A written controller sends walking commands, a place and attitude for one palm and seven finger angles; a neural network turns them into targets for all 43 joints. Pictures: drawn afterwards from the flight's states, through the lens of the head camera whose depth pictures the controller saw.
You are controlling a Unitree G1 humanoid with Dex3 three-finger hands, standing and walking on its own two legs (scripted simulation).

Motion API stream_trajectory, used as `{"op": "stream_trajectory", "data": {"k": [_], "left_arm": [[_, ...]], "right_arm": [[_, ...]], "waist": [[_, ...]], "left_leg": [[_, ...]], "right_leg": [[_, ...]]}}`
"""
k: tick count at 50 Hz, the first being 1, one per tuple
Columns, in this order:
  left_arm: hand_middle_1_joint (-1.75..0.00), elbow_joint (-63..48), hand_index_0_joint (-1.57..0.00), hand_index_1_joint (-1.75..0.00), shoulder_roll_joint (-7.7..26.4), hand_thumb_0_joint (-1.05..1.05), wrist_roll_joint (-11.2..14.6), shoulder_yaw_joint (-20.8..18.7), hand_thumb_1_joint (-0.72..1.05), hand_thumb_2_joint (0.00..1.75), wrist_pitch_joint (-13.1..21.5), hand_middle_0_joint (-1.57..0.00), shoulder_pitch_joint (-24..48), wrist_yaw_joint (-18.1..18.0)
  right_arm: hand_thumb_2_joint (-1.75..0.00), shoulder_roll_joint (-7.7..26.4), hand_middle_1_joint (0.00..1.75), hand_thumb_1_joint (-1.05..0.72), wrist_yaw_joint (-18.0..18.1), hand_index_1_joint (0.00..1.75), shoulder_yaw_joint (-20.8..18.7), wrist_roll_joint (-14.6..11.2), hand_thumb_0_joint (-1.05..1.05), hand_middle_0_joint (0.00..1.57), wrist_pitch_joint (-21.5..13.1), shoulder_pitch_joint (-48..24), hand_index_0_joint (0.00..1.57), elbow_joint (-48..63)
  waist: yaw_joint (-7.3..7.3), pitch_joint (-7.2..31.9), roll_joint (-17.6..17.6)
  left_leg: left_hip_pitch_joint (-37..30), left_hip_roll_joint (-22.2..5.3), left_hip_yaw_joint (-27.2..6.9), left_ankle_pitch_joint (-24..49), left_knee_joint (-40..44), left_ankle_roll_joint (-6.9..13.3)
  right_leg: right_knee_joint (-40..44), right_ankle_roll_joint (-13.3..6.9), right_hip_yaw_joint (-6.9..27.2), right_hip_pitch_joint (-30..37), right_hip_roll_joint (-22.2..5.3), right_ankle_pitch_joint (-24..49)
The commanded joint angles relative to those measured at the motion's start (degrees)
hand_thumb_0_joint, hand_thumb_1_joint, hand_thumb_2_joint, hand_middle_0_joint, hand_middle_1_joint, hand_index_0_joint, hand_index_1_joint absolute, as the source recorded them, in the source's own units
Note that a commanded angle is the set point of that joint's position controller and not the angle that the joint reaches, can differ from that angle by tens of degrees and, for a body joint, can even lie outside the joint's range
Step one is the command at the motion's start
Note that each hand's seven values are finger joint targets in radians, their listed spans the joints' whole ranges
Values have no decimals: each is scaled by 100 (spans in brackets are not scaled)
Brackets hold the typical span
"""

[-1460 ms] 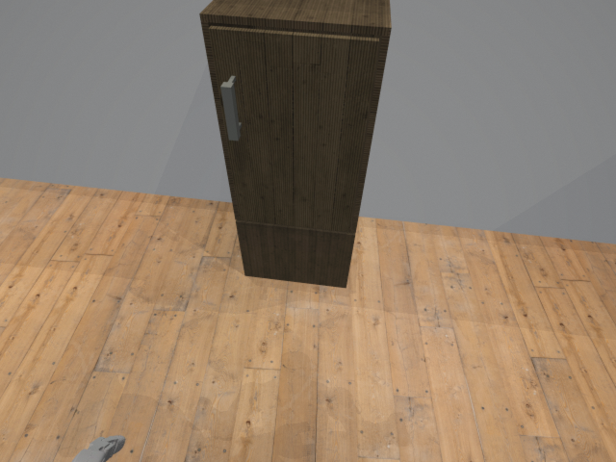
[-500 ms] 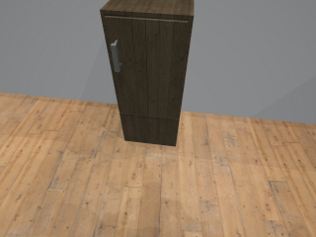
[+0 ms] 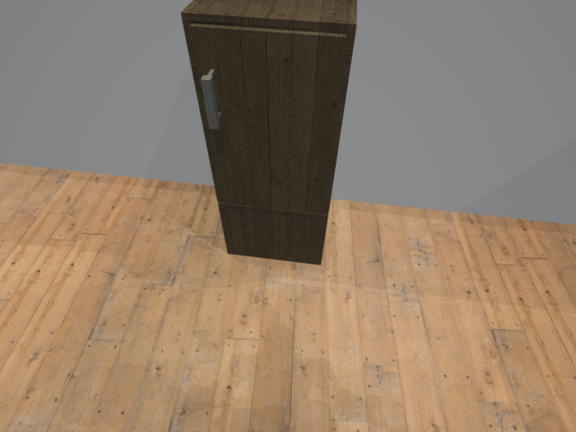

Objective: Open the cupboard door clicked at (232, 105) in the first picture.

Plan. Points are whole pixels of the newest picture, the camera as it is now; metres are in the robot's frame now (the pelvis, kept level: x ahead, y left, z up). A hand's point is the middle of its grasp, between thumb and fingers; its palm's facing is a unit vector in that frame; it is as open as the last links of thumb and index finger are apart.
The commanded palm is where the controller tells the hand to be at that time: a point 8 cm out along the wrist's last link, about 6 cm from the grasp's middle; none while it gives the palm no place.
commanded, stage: take the last steps up to it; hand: left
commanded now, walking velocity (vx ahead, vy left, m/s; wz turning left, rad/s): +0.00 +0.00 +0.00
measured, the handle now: (213, 99) +0.89 +0.26 +0.00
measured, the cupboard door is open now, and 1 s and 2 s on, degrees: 0 0 0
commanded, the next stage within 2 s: come to a stop and stand still in 0.92 s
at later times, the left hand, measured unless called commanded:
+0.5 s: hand out of the picture +0.03 +0.24 -0.19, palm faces +0.02 -0.99 -0.17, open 7.4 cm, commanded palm none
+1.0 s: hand (199, 312) +0.37 +0.21 -0.18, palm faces -0.01 -0.99 -0.16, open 7.4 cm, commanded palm none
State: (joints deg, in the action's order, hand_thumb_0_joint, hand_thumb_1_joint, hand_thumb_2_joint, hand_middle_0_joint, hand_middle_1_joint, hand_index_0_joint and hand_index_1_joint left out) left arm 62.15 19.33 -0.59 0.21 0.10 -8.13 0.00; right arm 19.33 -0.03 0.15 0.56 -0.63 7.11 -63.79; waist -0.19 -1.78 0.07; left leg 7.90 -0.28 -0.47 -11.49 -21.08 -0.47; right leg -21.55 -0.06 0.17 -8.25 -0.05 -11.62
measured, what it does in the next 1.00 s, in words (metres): walks ahead: right foot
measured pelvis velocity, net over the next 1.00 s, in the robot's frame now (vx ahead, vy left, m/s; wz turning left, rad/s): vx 0.25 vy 0.04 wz -0.02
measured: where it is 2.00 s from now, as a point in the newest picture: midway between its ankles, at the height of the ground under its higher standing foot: outside the picture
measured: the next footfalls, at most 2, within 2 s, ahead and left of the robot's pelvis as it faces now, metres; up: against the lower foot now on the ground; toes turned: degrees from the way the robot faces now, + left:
right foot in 0.92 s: +0.36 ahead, -0.05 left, +0.00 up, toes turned -10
left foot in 1.32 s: +0.42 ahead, +0.20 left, +0.00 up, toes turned +3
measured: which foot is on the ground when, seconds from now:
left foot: down 0.00-0.94, up 0.96-1.00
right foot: down 0.00-0.42, up 0.44-0.90, down 0.92-1.00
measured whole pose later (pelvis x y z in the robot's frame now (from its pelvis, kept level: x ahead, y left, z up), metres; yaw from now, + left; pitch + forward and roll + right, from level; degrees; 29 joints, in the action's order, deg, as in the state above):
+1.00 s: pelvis +0.25 +0.04 -0.03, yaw -1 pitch -2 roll -1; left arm 56.8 7.7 -0.9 -2.8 3.9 -7.6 -0.4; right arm 4.8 1.4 -1.4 0.4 -2.2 27.9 -68.5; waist 2.1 -4.2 1.1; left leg 10.6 -1.0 3.9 -27.5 -62.9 2.1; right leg -36.8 -4.8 -9.7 -20.8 -0.6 -13.8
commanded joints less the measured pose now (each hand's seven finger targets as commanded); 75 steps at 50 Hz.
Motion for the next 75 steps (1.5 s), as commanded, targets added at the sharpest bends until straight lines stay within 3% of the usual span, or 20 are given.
{"op": "stream_trajectory", "data": {"k": [1,8,14,19,20,21,22,26,40,44,45,47,48,50,55,60,64,66,68,75], "left_arm": [[-30,-344,-20,-30,1175,0,0,-234,90,90,161,-20,202,-66],[-30,-166,-20,-30,541,0,-33,-117,90,90,33,-20,-304,-83],[-30,-235,-20,-30,878,0,-80,-391,90,90,35,-20,-1034,-58],[-30,-371,-20,-30,551,0,-70,-435,90,90,124,-20,-740,-46],[-30,-423,-20,-30,251,0,-48,-380,90,90,86,-20,-697,-20],[-30,-549,-20,-30,-173,0,-9,-307,90,90,65,-20,-693,23],[-30,-754,-20,-30,-201,0,-58,-286,90,90,128,-20,-402,6],[-30,-446,-20,-30,-434,0,-121,-335,90,90,123,-20,-570,74],[-30,-744,-20,-30,-954,0,-65,-322,90,90,155,-20,325,78],[-30,-414,-20,-30,-676,0,-115,-422,90,90,266,-20,-981,0],[-30,-224,-20,-30,-439,0,-141,-516,90,90,336,-20,-1691,-30],[-30,-42,-20,-30,397,0,-9,-693,90,90,405,-20,-2506,-130],[-30,-179,-20,-30,238,0,33,-677,90,90,325,-20,-1995,-164],[-30,-340,-20,-30,-354,0,0,-468,90,90,363,-20,-1179,-157],[-30,-572,-20,-30,-705,0,-96,-327,90,90,274,-20,-547,-229],[-30,-610,-20,-30,-200,0,-103,-481,90,90,43,-20,-791,-228],[-30,-705,-20,-30,-154,0,-71,-521,90,90,-92,-20,-673,-226],[-30,-769,-20,-30,-649,0,38,-412,90,90,-152,-20,-1161,-235],[-30,-725,-20,-30,-516,0,-13,-438,90,90,-224,-20,-1135,-284],[-30,-636,-20,-30,-367,0,-82,-556,90,90,-344,-20,-1150,-135]], "right_arm": [[-90,1169,30,-90,92,30,-198,-14,0,20,-144,-287,20,368],[-90,397,30,-90,40,30,-39,42,0,20,-4,168,20,216],[-90,322,30,-90,-13,30,-139,103,0,20,6,267,20,510],[-90,-63,30,-90,-39,30,-177,27,0,20,-166,1258,20,395],[-90,117,30,-90,16,30,-234,35,0,20,-206,1803,20,210],[-90,644,30,-90,84,30,-397,113,0,20,-223,2384,20,65],[-90,673,30,-90,126,30,-410,75,0,20,-204,2687,20,71],[-90,-113,30,-90,157,30,-204,43,0,20,-325,1993,20,232],[-90,-691,30,-90,281,30,-173,55,0,20,-427,2895,20,-475],[-90,-503,30,-90,281,30,-235,7,0,20,-391,2663,20,-436],[-90,-537,30,-90,251,30,-241,-31,0,20,-393,2554,20,-346],[-90,-811,30,-90,198,30,-245,-91,0,20,-403,2752,20,-44],[-90,-779,30,-90,214,30,-307,-49,0,20,-340,2335,20,25],[-90,-1018,30,-90,134,30,-271,23,0,20,-235,1863,20,118],[-90,-1356,30,-90,159,30,-177,31,0,20,135,2175,20,61],[-90,-964,30,-90,131,30,-303,8,0,20,209,1283,20,519],[-90,-703,30,-90,137,30,-379,18,0,20,150,1349,20,583],[-90,104,30,-90,189,30,-463,61,0,20,37,1408,20,743],[-90,105,30,-90,289,30,-448,79,0,20,56,1022,20,850],[-90,-124,30,-90,369,30,-448,51,0,20,34,668,20,943]], "waist": [[7,403,45],[-41,289,-176],[-279,-485,-924],[254,-313,-368],[429,-246,330],[590,-195,1771],[607,-321,1504],[192,-895,85],[282,-814,612],[-333,-48,415],[-662,309,179],[-569,1388,-928],[-508,597,-217],[-139,-255,-151],[375,-150,-459],[42,-38,-828],[219,133,-655],[106,602,1711],[88,544,1153],[102,795,713]], "left_leg": [[-113,-642,-533,895,333,189],[153,-433,-281,-326,61,98],[1894,-241,222,-1503,-1791,53],[81,-202,472,-722,-374,90],[-645,-467,-132,-953,149,222],[-1100,-1680,-1774,-1693,954,661],[-1092,-2135,-2391,-1712,1250,1025],[-162,-1777,-1390,-650,1373,1125],[-999,-1259,240,3520,737,949],[-756,-1224,448,4877,-1019,727],[147,-1024,533,3916,-2155,548],[2120,171,440,-2071,-5748,213],[2398,-187,-70,-1879,-5906,297],[2227,-564,-78,-1127,-5528,243],[1037,-539,235,-755,-3480,-85],[1275,-306,386,-709,-2533,-186],[294,-365,355,790,-917,-143],[-201,-2340,-1614,4722,-30,835],[525,-2385,-1371,3841,167,1245],[-2,-1786,-673,2094,302,966]], "right_leg": [[319,-153,552,93,-689,878],[486,-121,707,46,-733,-704],[1290,-1012,2198,202,-1813,-2392],[168,-747,892,-893,-1278,-1124],[-810,-459,335,-1538,-672,-1196],[-2484,-104,-546,-2513,44,-1778],[-3358,-128,-273,-3026,-5,-2180],[-4389,-140,-25,-3014,-628,-870],[-1986,-212,-863,-2492,-270,-35],[-1186,-453,-940,-520,93,132],[-939,-628,-529,796,-261,615],[141,-1895,3120,2186,-2946,2418],[407,-1890,2566,1376,-2779,1671],[713,-1376,1542,-398,-2188,1140],[548,-923,-267,-1729,-1444,2743],[39,-1029,-2,-971,-1515,2741],[-884,-594,-148,-1064,-1206,1899],[-2615,122,-701,-1589,-88,-1919],[-4208,78,110,-1405,-30,-2483],[-4775,285,295,-1980,-72,-1146]]}}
